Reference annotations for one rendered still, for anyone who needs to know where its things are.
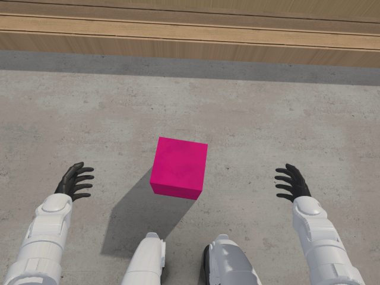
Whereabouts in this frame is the carton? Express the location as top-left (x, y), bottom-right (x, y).
top-left (150, 137), bottom-right (208, 200)

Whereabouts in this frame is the robot right foot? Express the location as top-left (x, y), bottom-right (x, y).
top-left (204, 245), bottom-right (220, 285)

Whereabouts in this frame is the right robot forearm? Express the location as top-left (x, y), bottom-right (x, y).
top-left (292, 196), bottom-right (365, 285)

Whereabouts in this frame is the robot right thigh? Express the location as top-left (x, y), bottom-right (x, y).
top-left (209, 239), bottom-right (262, 285)

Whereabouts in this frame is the left robot hand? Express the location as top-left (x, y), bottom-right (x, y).
top-left (54, 162), bottom-right (94, 202)

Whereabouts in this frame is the right robot hand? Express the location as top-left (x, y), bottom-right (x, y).
top-left (274, 163), bottom-right (311, 203)

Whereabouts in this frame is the left robot forearm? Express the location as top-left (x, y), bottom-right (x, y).
top-left (2, 193), bottom-right (72, 285)

